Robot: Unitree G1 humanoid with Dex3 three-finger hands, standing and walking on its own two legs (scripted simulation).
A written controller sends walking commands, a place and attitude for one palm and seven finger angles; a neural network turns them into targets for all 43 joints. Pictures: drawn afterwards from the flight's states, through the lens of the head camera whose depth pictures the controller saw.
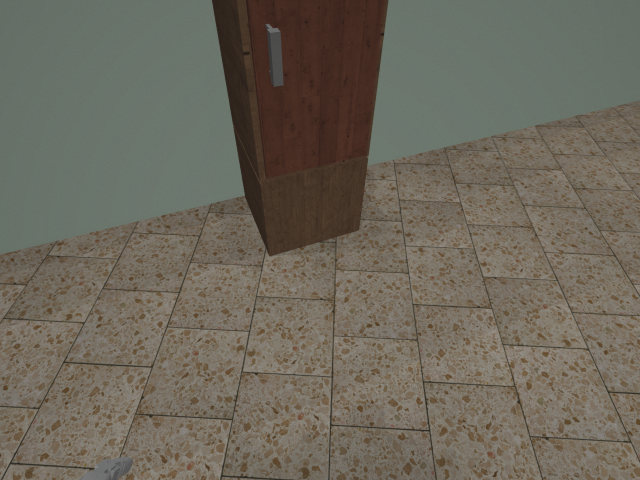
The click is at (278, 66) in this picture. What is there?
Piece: cupboard door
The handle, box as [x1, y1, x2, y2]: [265, 24, 283, 86]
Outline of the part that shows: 265,24 268,38 270,63 269,74 271,76 271,82 274,86 282,85 283,83 280,31 277,28 272,28 269,24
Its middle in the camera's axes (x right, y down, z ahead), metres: -0.13 -0.47 +0.99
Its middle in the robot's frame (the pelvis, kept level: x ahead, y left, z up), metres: +1.06 +0.18 +0.07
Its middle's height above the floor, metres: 0.83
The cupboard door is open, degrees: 0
